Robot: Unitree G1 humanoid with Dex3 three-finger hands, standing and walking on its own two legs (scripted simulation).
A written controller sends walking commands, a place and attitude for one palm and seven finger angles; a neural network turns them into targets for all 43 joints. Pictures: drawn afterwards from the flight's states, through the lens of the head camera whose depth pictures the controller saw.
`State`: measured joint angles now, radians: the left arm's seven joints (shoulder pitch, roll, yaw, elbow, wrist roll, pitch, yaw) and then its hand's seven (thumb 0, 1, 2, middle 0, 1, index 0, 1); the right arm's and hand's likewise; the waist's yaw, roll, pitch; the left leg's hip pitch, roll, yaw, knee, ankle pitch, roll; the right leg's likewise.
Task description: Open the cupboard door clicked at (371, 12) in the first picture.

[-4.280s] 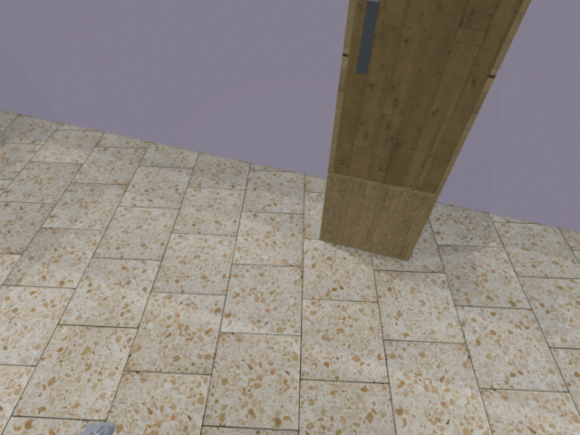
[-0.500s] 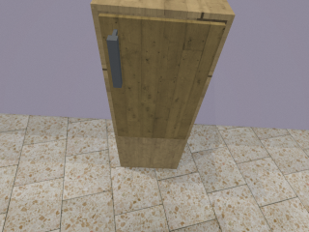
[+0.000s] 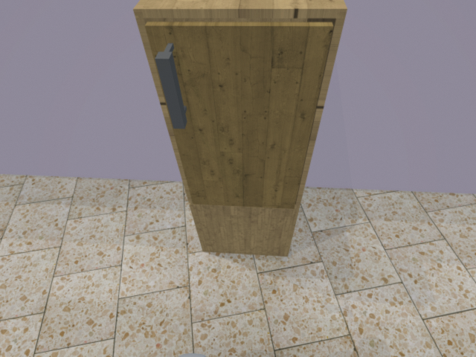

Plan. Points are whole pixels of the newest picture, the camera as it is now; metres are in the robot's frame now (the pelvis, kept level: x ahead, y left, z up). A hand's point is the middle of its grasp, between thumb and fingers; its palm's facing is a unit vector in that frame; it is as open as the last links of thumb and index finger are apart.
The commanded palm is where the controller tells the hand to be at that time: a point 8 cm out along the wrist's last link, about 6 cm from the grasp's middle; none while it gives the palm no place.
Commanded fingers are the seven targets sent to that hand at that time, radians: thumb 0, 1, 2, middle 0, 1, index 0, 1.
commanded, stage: come to a stop and stand still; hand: left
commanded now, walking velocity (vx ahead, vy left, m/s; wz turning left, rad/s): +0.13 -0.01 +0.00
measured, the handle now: (175, 87) +0.59 +0.19 +0.13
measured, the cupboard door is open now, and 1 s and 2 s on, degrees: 0 0 0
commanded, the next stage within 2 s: none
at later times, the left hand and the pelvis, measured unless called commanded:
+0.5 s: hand out of the picture +0.02 +0.22 -0.18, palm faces -0.03 -0.99 -0.15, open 7.3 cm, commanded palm none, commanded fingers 0.00 0.90 0.90 -0.20 -0.30 -0.20 -0.30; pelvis +0.00 +0.05 +0.01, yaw -1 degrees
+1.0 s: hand out of the picture +0.04 +0.18 -0.17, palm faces +0.03 -0.98 -0.22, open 7.2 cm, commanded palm none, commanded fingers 0.00 0.90 0.90 -0.20 -0.30 -0.20 -0.30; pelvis +0.01 +0.00 +0.00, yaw +0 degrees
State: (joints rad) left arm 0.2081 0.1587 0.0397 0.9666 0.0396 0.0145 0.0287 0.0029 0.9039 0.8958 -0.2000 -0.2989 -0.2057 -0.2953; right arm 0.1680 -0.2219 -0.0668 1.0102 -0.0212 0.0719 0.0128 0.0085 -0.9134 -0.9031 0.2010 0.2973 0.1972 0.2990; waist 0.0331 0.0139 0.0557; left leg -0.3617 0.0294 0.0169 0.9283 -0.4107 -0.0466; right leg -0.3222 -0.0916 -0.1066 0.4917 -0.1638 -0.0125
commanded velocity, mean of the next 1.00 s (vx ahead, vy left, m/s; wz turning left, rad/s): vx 0.01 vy -0.06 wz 0.00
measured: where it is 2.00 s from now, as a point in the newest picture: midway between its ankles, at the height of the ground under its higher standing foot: outside the picture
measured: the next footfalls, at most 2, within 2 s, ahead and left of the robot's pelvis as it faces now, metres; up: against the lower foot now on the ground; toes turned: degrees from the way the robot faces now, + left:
left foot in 0.12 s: -0.01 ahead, +0.15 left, +0.00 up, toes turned +3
right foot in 0.58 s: +0.03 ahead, -0.09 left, +0.00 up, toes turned -5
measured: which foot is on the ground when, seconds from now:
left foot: up 0.00-0.10, down 0.12-1.00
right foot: down 0.00-0.12, up 0.14-0.56, down 0.58-1.00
